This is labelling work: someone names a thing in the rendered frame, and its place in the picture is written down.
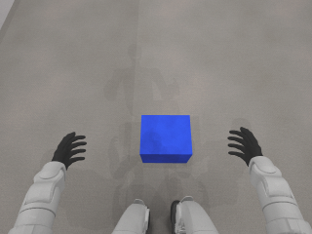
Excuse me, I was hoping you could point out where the right robot forearm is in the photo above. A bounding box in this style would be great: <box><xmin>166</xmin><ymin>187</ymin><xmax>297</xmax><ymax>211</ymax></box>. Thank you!
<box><xmin>248</xmin><ymin>156</ymin><xmax>312</xmax><ymax>234</ymax></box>

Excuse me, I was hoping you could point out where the robot left thigh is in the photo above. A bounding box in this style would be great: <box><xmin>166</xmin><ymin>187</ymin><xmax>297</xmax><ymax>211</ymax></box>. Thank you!
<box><xmin>111</xmin><ymin>204</ymin><xmax>150</xmax><ymax>234</ymax></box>

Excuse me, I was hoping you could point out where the carton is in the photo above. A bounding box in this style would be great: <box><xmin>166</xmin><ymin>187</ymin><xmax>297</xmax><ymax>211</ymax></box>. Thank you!
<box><xmin>139</xmin><ymin>115</ymin><xmax>193</xmax><ymax>164</ymax></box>

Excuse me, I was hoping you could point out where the right robot hand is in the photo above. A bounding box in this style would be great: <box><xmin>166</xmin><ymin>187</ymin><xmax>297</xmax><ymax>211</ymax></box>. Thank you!
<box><xmin>228</xmin><ymin>127</ymin><xmax>263</xmax><ymax>166</ymax></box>

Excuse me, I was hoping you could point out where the left robot hand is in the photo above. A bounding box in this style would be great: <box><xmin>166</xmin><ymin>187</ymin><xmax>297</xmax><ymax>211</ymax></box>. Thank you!
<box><xmin>52</xmin><ymin>132</ymin><xmax>87</xmax><ymax>170</ymax></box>

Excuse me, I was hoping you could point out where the right robot shin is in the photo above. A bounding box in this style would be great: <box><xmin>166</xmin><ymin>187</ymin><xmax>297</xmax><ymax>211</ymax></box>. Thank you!
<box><xmin>175</xmin><ymin>196</ymin><xmax>193</xmax><ymax>234</ymax></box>

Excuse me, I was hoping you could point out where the left robot forearm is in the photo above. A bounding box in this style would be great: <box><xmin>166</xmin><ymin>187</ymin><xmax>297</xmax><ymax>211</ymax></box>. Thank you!
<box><xmin>8</xmin><ymin>161</ymin><xmax>66</xmax><ymax>234</ymax></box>

